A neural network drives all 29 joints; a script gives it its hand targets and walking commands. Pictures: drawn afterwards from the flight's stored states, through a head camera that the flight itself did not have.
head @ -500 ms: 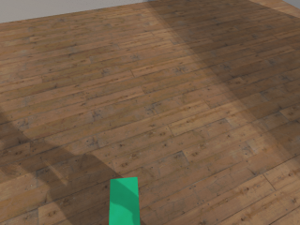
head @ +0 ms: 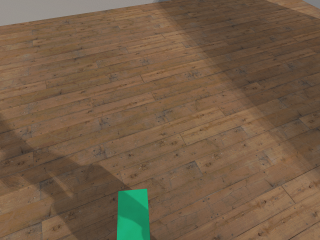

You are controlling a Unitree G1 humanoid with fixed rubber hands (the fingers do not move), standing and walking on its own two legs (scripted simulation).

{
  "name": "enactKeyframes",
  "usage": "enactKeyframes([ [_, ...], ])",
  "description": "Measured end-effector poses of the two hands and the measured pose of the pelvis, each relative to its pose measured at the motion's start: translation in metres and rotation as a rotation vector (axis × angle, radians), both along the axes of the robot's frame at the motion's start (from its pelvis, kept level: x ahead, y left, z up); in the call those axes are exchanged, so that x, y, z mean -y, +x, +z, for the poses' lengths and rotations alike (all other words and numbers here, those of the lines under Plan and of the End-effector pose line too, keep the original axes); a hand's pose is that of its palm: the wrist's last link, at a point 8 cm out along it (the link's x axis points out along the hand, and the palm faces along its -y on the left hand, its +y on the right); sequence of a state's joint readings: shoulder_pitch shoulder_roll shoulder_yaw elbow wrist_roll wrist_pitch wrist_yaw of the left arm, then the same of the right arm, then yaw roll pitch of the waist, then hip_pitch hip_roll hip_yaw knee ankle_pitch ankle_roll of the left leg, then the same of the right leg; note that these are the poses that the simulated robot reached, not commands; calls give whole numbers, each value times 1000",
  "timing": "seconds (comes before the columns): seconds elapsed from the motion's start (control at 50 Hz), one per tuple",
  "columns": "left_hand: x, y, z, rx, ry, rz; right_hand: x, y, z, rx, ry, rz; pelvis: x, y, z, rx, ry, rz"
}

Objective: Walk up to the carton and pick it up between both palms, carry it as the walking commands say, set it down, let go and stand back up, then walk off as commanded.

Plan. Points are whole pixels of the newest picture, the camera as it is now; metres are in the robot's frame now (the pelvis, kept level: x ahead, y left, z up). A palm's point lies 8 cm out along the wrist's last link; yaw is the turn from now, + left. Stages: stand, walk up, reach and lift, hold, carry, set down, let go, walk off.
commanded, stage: stand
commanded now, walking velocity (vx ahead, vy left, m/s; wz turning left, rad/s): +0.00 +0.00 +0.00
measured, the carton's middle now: (135, 224) +0.24 +0.12 -0.65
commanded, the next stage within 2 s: walk off in 0.02 s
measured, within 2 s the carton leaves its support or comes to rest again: rests again in 0.80 s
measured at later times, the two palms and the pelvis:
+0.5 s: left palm out of the picture -0.01 +0.20 -0.17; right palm out of the picture -0.06 -0.23 -0.14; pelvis +0.00 -0.03 -0.01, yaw -1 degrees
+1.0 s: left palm out of the picture +0.03 +0.05 -0.14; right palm out of the picture +0.07 -0.44 -0.14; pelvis +0.00 -0.19 -0.01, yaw +2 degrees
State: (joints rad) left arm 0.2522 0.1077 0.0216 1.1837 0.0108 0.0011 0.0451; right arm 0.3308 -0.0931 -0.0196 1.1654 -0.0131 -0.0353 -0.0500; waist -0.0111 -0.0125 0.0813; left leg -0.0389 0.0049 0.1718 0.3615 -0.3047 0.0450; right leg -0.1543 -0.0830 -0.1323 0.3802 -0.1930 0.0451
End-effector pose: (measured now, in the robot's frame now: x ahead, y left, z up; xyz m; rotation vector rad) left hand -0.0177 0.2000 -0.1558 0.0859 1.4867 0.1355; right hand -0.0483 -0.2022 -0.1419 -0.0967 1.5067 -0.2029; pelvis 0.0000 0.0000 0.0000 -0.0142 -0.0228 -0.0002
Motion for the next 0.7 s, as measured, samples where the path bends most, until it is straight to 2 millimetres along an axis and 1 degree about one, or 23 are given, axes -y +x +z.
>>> enactKeyframes([
  [0.34,2,-8,-2,-23,-3,1,-2,4,0,20,9,5,3,-1,0,-3,0,3],
  [0.38,2,-7,-4,-31,0,-4,2,2,1,23,0,-2,6,-2,-2,-3,1,1],
  [0.44,2,-2,-8,-33,10,-18,13,-3,1,18,-22,-11,14,-3,-5,-4,7,-5],
  [0.48,1,7,-9,-23,25,-33,24,-8,0,9,-39,-22,21,-3,-7,-6,10,-11],
  [0.52,2,19,-9,-2,44,-46,38,-15,0,-5,-56,-34,30,-3,-9,-10,11,-14],
  [0.58,8,46,-6,51,70,-67,63,-24,0,-32,-76,-49,47,-1,-10,-21,15,-15],
  [0.64,24,79,-2,121,93,-87,91,-31,-1,-62,-84,-56,68,1,-12,-33,23,-19],
  [0.7,47,109,2,189,114,-113,123,-36,-7,-91,-83,-69,94,4,-17,-42,33,-24],
])
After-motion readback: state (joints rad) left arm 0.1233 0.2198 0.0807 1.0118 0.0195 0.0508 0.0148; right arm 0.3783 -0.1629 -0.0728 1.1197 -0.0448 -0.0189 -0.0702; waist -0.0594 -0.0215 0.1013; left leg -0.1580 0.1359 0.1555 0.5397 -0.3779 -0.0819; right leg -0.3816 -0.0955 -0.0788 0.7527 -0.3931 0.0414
